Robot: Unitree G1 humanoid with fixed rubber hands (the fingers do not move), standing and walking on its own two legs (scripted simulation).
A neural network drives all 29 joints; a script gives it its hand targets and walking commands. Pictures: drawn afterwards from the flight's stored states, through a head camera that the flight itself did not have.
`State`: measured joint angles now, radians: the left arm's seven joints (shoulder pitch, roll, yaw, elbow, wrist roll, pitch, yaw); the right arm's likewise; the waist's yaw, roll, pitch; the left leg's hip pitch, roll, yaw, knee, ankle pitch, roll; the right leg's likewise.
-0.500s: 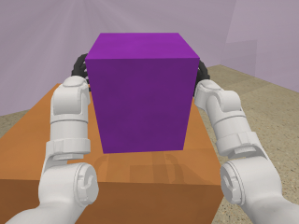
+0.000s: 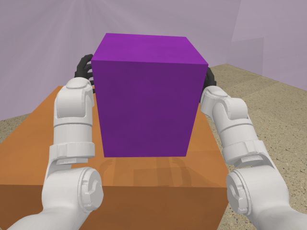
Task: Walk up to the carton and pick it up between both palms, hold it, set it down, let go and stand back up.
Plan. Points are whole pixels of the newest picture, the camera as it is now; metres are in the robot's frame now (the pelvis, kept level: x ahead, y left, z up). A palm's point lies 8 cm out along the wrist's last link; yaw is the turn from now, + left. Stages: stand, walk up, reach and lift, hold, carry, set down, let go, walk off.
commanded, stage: hold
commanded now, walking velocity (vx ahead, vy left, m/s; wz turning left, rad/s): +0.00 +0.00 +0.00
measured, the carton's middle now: (146, 95) +0.39 +0.00 +0.25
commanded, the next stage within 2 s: none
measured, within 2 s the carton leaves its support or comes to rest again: neither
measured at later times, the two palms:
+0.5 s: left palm (82, 86) +0.38 +0.15 +0.29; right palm (205, 91) +0.37 -0.15 +0.27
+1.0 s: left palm (81, 86) +0.37 +0.15 +0.29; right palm (205, 91) +0.37 -0.15 +0.27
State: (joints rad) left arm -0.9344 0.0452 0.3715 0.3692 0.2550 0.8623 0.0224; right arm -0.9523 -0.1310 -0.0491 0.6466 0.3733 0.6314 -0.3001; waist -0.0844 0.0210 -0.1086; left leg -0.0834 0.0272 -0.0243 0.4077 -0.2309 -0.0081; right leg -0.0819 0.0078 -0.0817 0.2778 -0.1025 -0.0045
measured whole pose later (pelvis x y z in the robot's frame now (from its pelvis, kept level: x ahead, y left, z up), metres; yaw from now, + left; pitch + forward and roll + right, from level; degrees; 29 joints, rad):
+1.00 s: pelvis +0.00 +0.00 +0.00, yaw +0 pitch -5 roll -2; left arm -0.91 0.04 0.36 0.33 0.27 0.88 0.01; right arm -0.96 -0.12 -0.05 0.65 0.37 0.63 -0.29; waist -0.09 0.00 -0.11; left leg -0.08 0.03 -0.03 0.40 -0.23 -0.01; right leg -0.08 0.01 -0.08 0.28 -0.11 -0.01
